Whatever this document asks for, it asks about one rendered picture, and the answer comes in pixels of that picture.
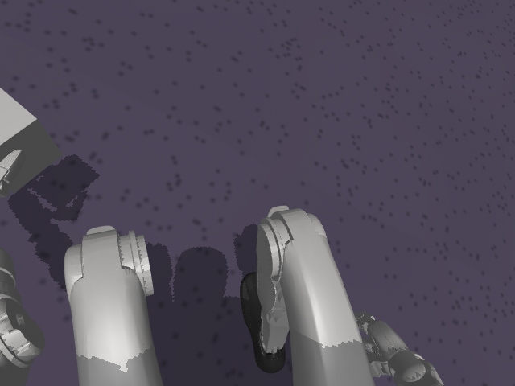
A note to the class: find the left robot hand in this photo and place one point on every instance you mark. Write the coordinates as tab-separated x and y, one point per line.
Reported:
9	168

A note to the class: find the left robot arm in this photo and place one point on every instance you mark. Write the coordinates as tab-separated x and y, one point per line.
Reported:
21	339

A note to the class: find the right robot foot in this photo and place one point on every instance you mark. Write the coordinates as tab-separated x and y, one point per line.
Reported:
251	308

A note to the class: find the right robot hand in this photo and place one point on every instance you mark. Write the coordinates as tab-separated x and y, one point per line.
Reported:
383	343

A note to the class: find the right robot arm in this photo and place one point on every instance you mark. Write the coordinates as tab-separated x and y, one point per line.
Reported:
408	368

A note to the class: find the carton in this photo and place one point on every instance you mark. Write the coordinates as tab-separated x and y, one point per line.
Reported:
20	130

